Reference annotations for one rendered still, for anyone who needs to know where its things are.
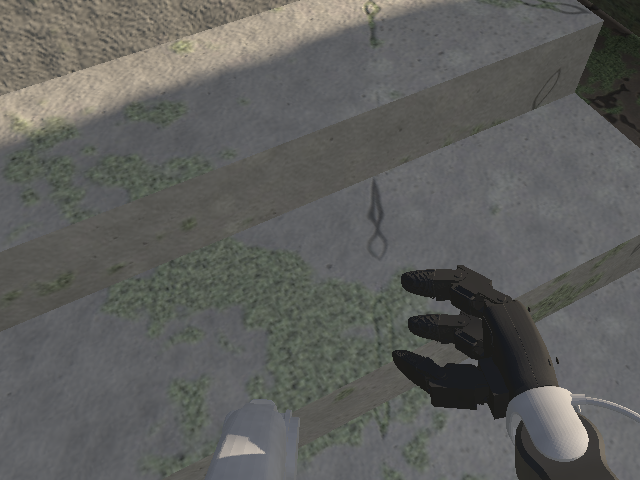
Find left robot thigh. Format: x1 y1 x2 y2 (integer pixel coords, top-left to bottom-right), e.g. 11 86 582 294
204 403 300 480

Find robot right forearm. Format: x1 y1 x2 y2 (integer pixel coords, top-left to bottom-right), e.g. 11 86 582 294
506 386 619 480

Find robot right hand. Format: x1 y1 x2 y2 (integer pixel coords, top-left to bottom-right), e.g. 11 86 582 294
392 265 559 420

